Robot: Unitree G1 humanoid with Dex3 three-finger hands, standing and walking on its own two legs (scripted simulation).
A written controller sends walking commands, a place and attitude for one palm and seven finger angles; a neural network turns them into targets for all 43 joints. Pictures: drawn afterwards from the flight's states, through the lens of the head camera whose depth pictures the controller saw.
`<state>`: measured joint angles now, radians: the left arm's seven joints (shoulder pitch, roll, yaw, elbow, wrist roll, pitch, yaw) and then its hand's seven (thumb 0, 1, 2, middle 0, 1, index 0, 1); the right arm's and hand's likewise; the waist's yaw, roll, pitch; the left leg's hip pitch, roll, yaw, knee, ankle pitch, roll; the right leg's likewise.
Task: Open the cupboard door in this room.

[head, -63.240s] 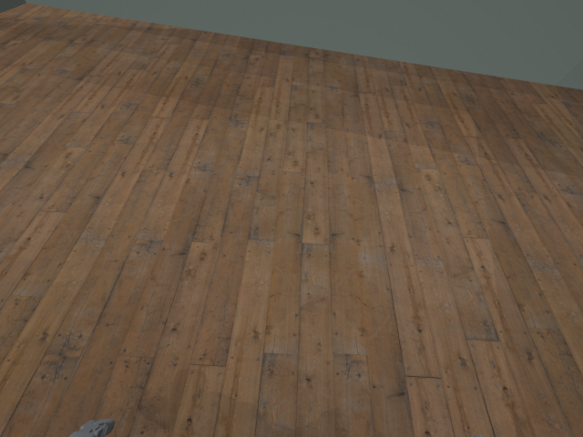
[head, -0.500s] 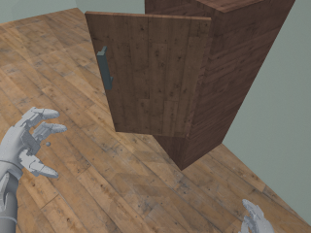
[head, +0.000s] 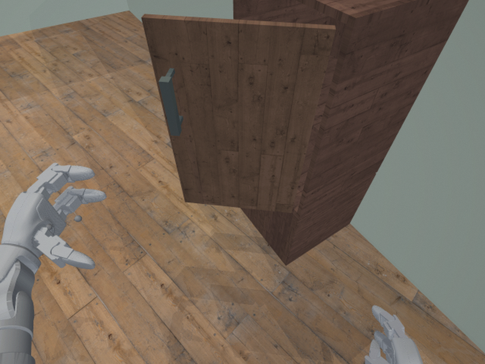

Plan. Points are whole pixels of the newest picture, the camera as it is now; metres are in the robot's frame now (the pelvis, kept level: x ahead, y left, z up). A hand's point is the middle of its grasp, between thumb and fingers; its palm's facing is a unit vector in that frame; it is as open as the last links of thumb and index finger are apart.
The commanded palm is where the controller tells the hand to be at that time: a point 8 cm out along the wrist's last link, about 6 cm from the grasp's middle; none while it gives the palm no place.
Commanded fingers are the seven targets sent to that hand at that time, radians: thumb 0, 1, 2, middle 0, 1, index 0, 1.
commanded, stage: move the hooked fingers beside the handle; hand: left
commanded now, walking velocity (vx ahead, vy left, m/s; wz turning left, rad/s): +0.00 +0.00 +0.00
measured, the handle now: (173, 102) +0.62 +0.21 +0.08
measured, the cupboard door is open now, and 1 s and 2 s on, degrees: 50 50 50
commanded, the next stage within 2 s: none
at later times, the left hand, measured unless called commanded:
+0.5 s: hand (108, 172) +0.39 +0.27 +0.10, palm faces -0.04 -1.00 -0.01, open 14.0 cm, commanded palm +0.37 +0.32 +0.10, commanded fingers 0.00 -0.50 0.30 -0.30 -1.20 -0.30 -1.20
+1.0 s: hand (125, 136) +0.48 +0.27 +0.10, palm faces -0.04 -1.00 -0.01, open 14.0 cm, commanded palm +0.47 +0.32 +0.09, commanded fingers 0.00 -0.50 0.30 -0.30 -1.20 -0.30 -1.20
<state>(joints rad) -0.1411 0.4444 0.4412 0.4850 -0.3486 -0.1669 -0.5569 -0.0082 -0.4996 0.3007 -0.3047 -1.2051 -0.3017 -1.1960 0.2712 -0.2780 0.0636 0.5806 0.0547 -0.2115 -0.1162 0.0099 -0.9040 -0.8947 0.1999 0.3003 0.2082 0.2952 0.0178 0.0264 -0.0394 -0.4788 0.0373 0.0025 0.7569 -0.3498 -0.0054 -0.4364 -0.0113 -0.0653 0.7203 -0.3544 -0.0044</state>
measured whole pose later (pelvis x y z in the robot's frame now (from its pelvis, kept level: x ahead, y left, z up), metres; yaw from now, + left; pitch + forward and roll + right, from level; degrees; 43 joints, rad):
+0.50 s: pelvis +0.01 +0.01 +0.00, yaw -1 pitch +9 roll -1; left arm -0.45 0.50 0.44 0.78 -0.27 -0.22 -0.52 -0.01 -0.50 0.30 -0.30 -1.20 -0.30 -1.20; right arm 0.36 -0.29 0.05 0.60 0.05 -0.13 -0.09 0.01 -0.90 -0.89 0.20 0.30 0.21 0.30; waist -0.04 0.01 -0.06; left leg -0.57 0.04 0.03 0.79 -0.37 0.01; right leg -0.54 -0.01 -0.04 0.75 -0.36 0.01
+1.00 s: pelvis +0.00 +0.01 -0.02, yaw -2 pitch +16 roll -2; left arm -0.86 0.71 0.50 1.19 -0.15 -0.30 -0.53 -0.01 -0.50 0.30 -0.30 -1.20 -0.30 -1.20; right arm 0.38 -0.30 0.05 0.63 0.03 -0.03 -0.07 0.00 -0.91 -0.89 0.20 0.30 0.21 0.29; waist -0.13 0.00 -0.06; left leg -0.77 0.06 0.02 0.89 -0.40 0.00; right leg -0.73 0.01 -0.05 0.83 -0.37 0.00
